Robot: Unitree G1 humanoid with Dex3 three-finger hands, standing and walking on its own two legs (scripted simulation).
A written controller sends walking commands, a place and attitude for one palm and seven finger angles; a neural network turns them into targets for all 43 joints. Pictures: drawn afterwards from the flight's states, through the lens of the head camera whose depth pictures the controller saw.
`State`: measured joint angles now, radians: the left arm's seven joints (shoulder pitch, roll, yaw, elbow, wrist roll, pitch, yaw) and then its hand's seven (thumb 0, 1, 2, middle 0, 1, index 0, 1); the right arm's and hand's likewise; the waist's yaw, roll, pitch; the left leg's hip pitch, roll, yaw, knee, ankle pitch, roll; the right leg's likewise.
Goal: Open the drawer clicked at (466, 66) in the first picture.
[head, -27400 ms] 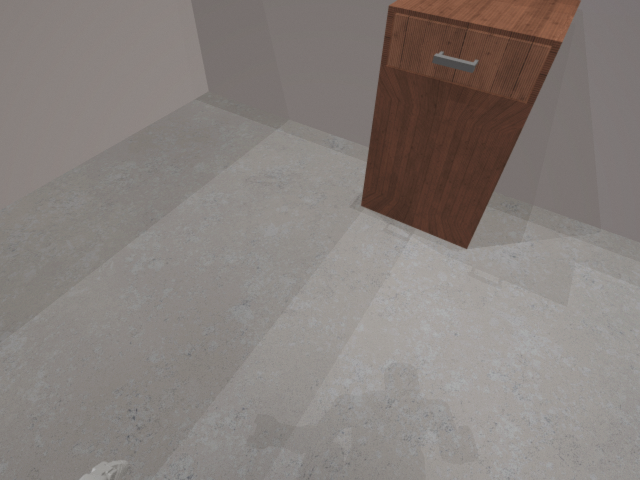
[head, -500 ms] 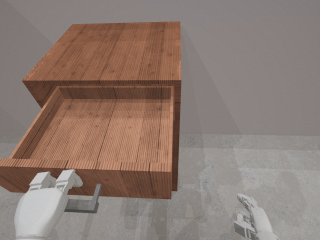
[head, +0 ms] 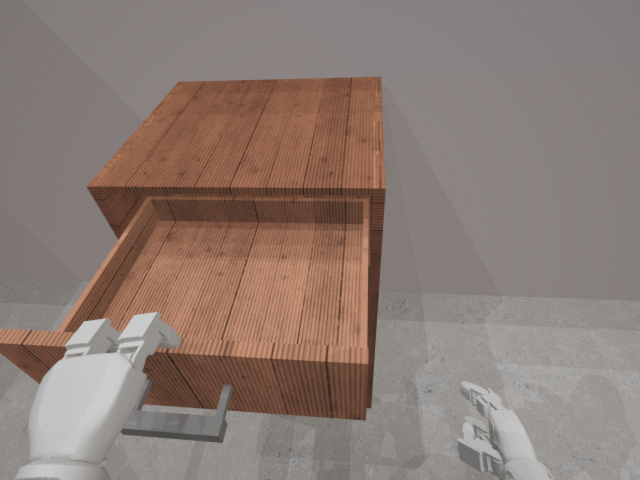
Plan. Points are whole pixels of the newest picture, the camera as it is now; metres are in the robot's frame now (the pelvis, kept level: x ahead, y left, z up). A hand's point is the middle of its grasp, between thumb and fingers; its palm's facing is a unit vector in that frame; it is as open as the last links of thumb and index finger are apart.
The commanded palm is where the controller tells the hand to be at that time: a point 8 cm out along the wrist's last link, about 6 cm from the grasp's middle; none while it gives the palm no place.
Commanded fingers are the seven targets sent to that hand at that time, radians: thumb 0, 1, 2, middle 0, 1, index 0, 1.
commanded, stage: lift the hand off the handle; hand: left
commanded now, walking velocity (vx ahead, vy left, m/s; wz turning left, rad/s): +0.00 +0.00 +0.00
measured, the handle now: (178, 408) +0.19 +0.22 +0.00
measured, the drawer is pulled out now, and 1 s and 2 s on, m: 0.29 0.29 0.29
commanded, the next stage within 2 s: draw the hand back to the body in 0.40 s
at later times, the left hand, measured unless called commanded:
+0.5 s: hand (110, 391) +0.15 +0.22 +0.14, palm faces +0.08 -0.14 -0.99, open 13.9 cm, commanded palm +0.12 +0.22 +0.20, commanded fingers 0.00 -0.50 0.30 -0.30 -1.20 -0.30 -1.20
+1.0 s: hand (93, 394) +0.15 +0.24 +0.14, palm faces +0.06 -0.11 -0.99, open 13.9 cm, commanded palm +0.12 +0.24 +0.20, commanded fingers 0.00 -0.50 0.30 -0.30 -1.20 -0.30 -1.20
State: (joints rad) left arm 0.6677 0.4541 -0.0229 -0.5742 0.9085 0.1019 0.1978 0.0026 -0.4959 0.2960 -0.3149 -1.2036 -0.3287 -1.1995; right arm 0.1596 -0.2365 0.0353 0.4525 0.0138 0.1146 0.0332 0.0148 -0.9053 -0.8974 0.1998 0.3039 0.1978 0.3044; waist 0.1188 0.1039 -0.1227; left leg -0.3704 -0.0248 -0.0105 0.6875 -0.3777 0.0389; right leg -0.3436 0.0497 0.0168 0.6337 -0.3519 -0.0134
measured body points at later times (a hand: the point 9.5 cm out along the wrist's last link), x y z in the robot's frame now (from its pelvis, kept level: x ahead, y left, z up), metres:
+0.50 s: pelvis +0.00 -0.01 +0.01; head -0.02 -0.04 +0.46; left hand +0.14 +0.23 +0.19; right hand +0.23 -0.20 -0.05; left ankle -0.01 +0.09 -0.72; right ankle -0.02 -0.12 -0.72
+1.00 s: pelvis +0.00 -0.01 +0.01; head -0.01 -0.04 +0.46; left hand +0.14 +0.24 +0.19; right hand +0.23 -0.21 -0.06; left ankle -0.01 +0.09 -0.72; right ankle -0.02 -0.12 -0.72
